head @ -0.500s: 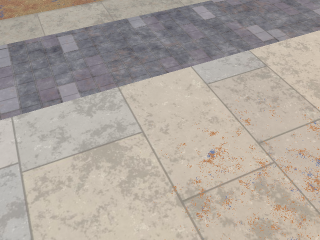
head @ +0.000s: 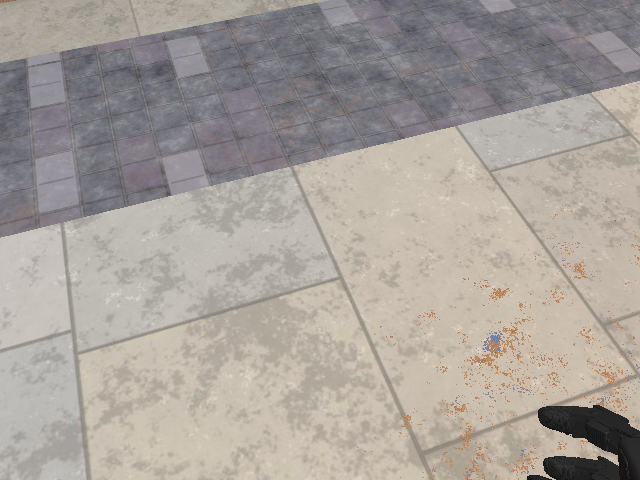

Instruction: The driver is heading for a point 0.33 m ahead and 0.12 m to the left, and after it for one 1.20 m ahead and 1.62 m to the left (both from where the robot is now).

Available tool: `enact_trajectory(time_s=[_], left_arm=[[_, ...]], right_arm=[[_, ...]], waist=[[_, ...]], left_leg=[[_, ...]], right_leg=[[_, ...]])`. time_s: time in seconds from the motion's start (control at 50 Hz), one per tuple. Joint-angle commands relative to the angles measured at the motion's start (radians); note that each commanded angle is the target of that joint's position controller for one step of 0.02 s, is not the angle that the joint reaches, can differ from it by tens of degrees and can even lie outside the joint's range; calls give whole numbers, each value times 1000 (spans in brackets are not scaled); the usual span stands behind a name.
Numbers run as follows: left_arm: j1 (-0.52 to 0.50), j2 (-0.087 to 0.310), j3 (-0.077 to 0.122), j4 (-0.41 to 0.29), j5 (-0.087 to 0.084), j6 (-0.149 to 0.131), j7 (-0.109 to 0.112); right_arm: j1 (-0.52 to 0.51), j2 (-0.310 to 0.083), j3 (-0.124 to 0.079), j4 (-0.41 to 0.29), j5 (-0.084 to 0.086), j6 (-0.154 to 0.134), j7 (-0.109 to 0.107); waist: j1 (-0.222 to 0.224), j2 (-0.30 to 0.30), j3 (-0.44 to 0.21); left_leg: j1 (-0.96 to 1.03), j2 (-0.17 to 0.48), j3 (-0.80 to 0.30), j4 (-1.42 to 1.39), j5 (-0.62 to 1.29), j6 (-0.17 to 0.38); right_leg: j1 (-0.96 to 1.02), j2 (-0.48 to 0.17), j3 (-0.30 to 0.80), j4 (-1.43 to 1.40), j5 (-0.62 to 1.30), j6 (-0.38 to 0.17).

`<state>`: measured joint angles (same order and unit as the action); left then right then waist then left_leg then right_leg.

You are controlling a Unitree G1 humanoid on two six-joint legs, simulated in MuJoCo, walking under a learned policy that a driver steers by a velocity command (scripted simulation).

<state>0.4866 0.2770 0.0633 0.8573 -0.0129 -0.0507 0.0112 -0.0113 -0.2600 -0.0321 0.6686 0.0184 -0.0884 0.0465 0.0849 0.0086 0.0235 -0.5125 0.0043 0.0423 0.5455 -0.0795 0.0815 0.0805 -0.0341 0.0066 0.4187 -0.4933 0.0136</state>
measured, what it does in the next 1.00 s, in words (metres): walks ahead, turning left: right foot, then left foot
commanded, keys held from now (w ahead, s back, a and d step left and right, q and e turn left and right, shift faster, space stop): w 0.20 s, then q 0.80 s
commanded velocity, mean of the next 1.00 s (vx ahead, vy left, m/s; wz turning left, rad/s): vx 0.21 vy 0.00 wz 0.34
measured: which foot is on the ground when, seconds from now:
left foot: down 0.00-0.48, up 0.50-0.88, down 0.90-1.00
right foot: down 0.00-0.00, up 0.02-0.46, down 0.48-0.90, up 0.92-1.00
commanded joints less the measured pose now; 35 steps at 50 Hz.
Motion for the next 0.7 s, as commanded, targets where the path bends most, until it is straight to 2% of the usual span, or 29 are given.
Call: enact_trajectory(time_s=[0.02, 0.04, 0.06, 0.08, 0.1, 0.12, 0.14, 0.16, 0.2, 0.24, 0.28, 0.3, 0.34, 0.38, 0.42, 0.44, 0.46, 0.48, 0.5, 0.52, 0.54, 0.56, 0.58, 0.6, 0.62, 0.66, 0.7], left_arm=[[100, -25, -22, -102, 3, -29, 2], [18, 91, 3, -89, -23, -47, -4], [-101, 142, 18, -121, -41, -54, -9], [-154, 135, 14, -133, -29, -58, -3], [-171, 125, 18, -132, -9, -55, 1], [-145, 113, 20, -124, -4, -44, 0], [-126, 95, 17, -116, -4, -33, 1], [-120, 81, 15, -112, -3, -23, 3], [-170, 76, 13, -129, 6, -13, 6], [-259, 74, 11, -159, 23, -18, 11], [-314, 49, 1, -174, 30, -30, 6], [-349, 36, -4, -180, 30, -35, 1], [-417, 39, -5, -196, 22, -38, -7], [-465, 56, -1, -213, 16, -37, -13], [-467, 89, 10, -221, 19, -40, -17], [-441, 107, 17, -215, 22, -43, -18], [-381, 121, 25, -195, 26, -49, -16], [-315, 160, 36, -183, 38, -56, -9], [-226, 228, 48, -189, 59, -52, 5], [-221, 209, 43, -193, 50, -31, 1], [-246, 141, 29, -210, 33, -13, -1], [-296, 103, 17, -216, 24, -2, 3], [-354, 88, 10, -213, 24, 8, 6], [-401, 88, 9, -212, 28, 16, 8], [-432, 106, 14, -208, 40, 19, 9], [-459, 107, 18, -202, 46, 17, 13], [-457, 114, 23, -191, 39, 15, 21]], right_arm=[[439, -310, -93, 59, -24, 3, -13], [406, -211, -71, 55, -9, 2, -12], [335, -172, -58, 52, -5, 1, -16], [270, -154, -51, 45, -11, 0, -16], [225, -130, -46, 41, -24, -3, -12], [202, -111, -41, 40, -36, -9, -11], [194, -105, -41, 45, -33, -16, -10], [199, -106, -42, 54, -27, -23, -10], [218, -126, -46, 74, -22, -31, -15], [249, -143, -48, 90, -22, -26, -25], [272, -155, -51, 101, -19, -10, -36], [291, -166, -54, 108, -15, -2, -41], [339, -192, -62, 122, -5, 14, -49], [361, -196, -65, 128, 1, 33, -56], [357, -194, -68, 122, 4, 49, -65], [343, -194, -71, 114, 6, 54, -70], [315, -184, -69, 101, 8, 59, -73], [316, -150, -59, 84, 2, 59, -73], [341, -80, -37, 47, -26, 53, -70], [507, -60, -25, 58, -10, 50, -66], [500, -165, -52, 84, 6, 65, -67], [411, -188, -65, 64, 13, 85, -72], [376, -177, -69, 59, 11, 108, -81], [364, -175, -74, 51, 4, 131, -89], [377, -152, -71, 46, 2, 147, -91], [383, -124, -69, 31, -1, 158, -93], [340, -111, -63, 5, -7, 156, -87]], waist=[[-154, 316, -412], [-193, 217, -333], [-182, 149, -170], [-148, 53, -104], [-114, 40, -63], [-79, 71, -62], [-63, 84, -64], [-55, 80, -58], [-55, 57, -19], [-71, 26, 18], [-84, 25, 7], [-99, 28, -3], [-128, 40, -20], [-139, 61, -23], [-126, 82, -41], [-109, 95, -56], [-76, 93, -83], [-53, 51, -150], [-44, -128, -291], [-91, -328, -436], [-71, -204, -417], [-68, -146, -299], [-86, -112, -220], [-103, -127, -161], [-122, -159, -124], [-133, -174, -106], [-119, -151, -116]], left_leg=[[921, 390, -748, -178, -350, 258], [851, 371, -836, -300, -528, 231], [710, 343, -672, -303, -484, 185], [562, 305, -548, -311, -349, 163], [444, 259, -451, -328, -240, 152], [372, 227, -389, -353, -184, 145], [335, 212, -352, -381, -157, 151], [308, 207, -319, -400, -125, 162], [280, 206, -270, -434, -84, 174], [280, 195, -228, -424, 146, 176], [280, 150, -145, -376, 377, 143], [282, 132, -119, -354, 412, 125], [311, 130, -129, -314, 391, 111], [362, 146, -173, -258, 362, 108], [413, 164, -238, -181, 325, 92], [427, 166, -268, -137, 309, 79], [417, 141, -272, -67, 292, 57], [358, 75, -246, 61, 225, 17], [144, -24, -183, 341, -171, -39], [-65, -96, -145, 572, -695, -82], [-99, -36, -182, 675, -626, -104], [-154, -8, -147, 713, -552, -124], [-158, 23, -129, 704, -492, -144], [-121, 44, -122, 692, -439, -158], [-50, 42, -93, 681, -392, -168], [4, 43, -63, 622, -344, -169], [19, 63, -60, 522, -306, -160]], right_leg=[[-687, 99, 57, 807, -58, -20], [-808, 53, 148, 921, -58, -28], [-868, 0, 110, 927, 34, -43], [-824, -50, 86, 881, 128, -49], [-776, -81, 82, 822, 185, -48], [-711, -107, 93, 790, 227, -49], [-677, -114, 90, 764, 243, -45], [-669, -117, 81, 743, 251, -38], [-716, -126, 75, 670, 306, -19], [-747, -117, 64, 541, 387, 7], [-686, -81, 41, 376, 482, 19], [-646, -58, 30, 302, 533, 21], [-604, -15, 21, 212, 595, 27], [-602, 9, 39, 149, 575, 24], [-579, 21, 64, 86, 515, 8], [-543, 23, 68, 56, 496, -5], [-452, 25, 53, -3, 544, -25], [-284, -35, 75, -32, 733, -64], [17, -264, 255, 68, 1166, -155], [205, -459, 485, 80, 1215, -312], [122, -412, 476, 24, 955, -299], [26, -353, 372, -8, 770, -261], [-92, -306, 302, -51, 627, -241], [-212, -278, 248, -96, 515, -235], [-328, -245, 180, -141, 466, -232], [-391, -232, 100, -176, 448, -240], [-367, -251, 64, -174, 471, -250]])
